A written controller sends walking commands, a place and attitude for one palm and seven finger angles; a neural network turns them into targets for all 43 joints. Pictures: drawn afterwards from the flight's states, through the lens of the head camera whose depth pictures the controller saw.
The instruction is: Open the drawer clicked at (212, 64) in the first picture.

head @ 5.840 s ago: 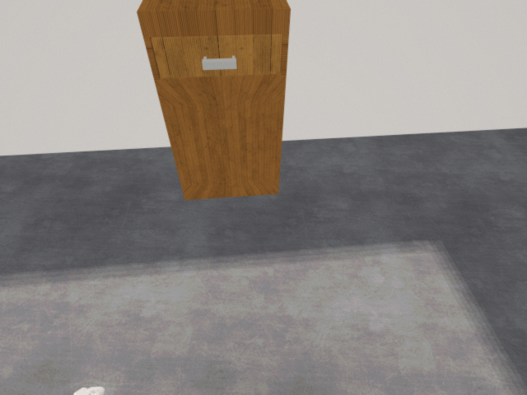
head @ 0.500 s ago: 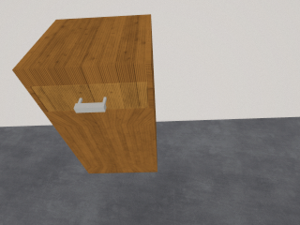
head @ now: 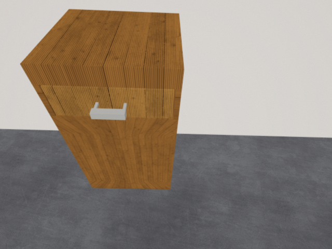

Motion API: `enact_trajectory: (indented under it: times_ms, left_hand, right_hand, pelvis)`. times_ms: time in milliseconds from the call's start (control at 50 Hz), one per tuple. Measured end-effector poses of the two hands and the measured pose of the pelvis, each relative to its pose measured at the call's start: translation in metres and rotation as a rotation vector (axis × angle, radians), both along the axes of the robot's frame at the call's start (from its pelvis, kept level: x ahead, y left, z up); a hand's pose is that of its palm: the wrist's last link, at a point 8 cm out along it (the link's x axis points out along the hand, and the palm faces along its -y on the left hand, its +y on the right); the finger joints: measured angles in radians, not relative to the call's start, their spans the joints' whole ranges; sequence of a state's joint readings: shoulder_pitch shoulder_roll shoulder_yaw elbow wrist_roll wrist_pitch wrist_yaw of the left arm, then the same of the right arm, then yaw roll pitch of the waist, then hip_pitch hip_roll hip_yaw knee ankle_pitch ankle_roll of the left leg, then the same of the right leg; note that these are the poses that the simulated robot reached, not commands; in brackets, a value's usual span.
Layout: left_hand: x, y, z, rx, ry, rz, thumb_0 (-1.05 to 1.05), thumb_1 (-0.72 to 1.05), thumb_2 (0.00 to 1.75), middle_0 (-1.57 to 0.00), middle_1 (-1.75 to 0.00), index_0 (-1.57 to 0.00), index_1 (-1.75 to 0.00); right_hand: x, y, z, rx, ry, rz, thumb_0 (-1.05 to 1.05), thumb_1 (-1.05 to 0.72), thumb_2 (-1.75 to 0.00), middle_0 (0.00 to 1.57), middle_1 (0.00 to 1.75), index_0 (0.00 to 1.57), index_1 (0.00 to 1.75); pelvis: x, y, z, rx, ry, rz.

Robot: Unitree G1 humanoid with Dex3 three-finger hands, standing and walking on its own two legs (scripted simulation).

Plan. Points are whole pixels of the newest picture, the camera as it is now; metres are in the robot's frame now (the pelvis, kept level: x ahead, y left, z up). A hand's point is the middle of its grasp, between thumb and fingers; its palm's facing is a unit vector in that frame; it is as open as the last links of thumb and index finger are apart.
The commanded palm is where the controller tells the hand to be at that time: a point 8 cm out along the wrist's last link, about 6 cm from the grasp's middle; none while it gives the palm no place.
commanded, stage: come to a stop and stand still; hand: left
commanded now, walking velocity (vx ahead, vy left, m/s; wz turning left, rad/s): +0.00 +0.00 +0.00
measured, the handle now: (109, 109) +0.55 +0.25 -0.03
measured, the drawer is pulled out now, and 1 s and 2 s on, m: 0.00 0.00 0.00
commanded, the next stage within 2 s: look again from close up in 0.42 s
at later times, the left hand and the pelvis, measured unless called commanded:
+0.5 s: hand out of the picture +0.01 +0.16 -0.18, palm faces +0.04 -0.98 -0.18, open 7.4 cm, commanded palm none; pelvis +0.01 -0.01 +0.00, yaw +0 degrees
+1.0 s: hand out of the picture +0.00 +0.16 -0.18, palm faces +0.03 -0.98 -0.21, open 7.4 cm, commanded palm none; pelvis +0.00 -0.02 -0.01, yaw +0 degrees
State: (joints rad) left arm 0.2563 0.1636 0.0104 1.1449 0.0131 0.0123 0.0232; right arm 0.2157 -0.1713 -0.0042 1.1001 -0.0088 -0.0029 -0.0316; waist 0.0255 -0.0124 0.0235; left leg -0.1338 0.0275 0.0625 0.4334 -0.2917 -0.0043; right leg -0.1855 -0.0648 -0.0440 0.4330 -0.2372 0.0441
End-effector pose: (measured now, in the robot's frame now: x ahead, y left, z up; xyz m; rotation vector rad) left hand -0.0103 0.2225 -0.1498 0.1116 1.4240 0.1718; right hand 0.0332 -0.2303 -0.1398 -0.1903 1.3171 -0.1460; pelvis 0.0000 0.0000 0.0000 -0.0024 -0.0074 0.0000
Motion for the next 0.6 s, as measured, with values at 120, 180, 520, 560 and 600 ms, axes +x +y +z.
enact_trajectory:
  times_ms: [120,180,520,560,600]
  left_hand:
    - [0.008,-0.004,-0.001,-0.009,-0.009,-0.009,0.01,0.91,0.9,-0.2,-0.3,-0.2,-0.3]
    - [0.011,-0.004,-0.001,-0.006,-0.012,-0.01,0.01,0.91,0.9,-0.2,-0.3,-0.2,-0.3]
    - [0.01,-0.014,0.003,0.005,-0.005,-0.007,0.0,0.91,0.9,-0.2,-0.3,-0.2,-0.3]
    - [0.008,-0.015,0.002,0.017,-0.013,-0.019,0.0,0.91,0.9,-0.2,-0.3,-0.2,-0.3]
    - [0.005,-0.014,0.001,0.02,-0.021,-0.029,0.0,0.91,0.9,-0.2,-0.3,-0.2,-0.3]
  right_hand:
    - [-0.013,0.003,0.0,0.001,0.033,-0.016,0.01,-0.93,-0.9,0.2,0.3,0.2,0.3]
    - [-0.021,0.006,-0.001,0.009,0.056,-0.025,0.01,-0.93,-0.9,0.2,0.3,0.2,0.3]
    - [-0.05,0.016,-0.007,0.061,0.129,-0.061,0.0,-0.91,-0.9,0.2,0.3,0.2,0.3]
    - [-0.048,0.014,-0.009,0.065,0.116,-0.057,0.01,-0.91,-0.9,0.2,0.3,0.2,0.3]
    - [-0.045,0.011,-0.012,0.061,0.096,-0.048,0.01,-0.91,-0.9,0.2,0.3,0.2,0.3]
  pelvis:
    - [0.004,0.001,0.001,-0.001,-0.006,-0.002]
    - [0.006,0.0,0.001,-0.001,-0.008,-0.001]
    - [0.009,-0.009,0.001,-0.001,-0.01,0.0]
    - [0.006,-0.009,-0.001,-0.009,0.0,0.002]
    - [0.002,-0.008,-0.004,-0.011,0.002,0.004]
